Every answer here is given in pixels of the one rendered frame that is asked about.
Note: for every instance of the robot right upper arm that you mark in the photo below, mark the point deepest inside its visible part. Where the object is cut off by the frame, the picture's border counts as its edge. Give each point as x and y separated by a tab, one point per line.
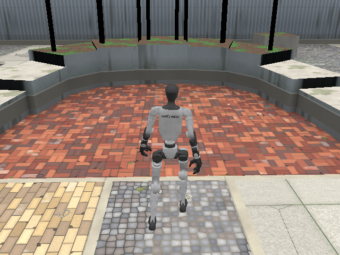
189	122

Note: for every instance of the right robot hand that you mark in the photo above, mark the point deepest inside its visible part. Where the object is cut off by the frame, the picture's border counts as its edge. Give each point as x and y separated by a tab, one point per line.
197	168

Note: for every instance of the left robot forearm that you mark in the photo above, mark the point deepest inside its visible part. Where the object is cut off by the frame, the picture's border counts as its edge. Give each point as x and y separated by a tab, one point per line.
145	139

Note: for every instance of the humanoid robot head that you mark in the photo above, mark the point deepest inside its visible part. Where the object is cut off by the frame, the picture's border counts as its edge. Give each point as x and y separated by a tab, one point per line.
171	94

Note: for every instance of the right robot forearm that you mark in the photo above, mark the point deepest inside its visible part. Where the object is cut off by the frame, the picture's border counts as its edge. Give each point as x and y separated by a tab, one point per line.
194	146

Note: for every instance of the left robot hand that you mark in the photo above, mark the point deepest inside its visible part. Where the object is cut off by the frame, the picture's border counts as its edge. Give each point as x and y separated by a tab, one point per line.
147	148

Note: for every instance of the robot left upper arm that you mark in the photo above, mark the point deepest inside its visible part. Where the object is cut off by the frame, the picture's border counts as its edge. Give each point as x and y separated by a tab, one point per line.
151	119

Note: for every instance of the robot left thigh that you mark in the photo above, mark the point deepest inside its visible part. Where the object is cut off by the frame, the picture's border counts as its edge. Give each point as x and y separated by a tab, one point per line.
157	158

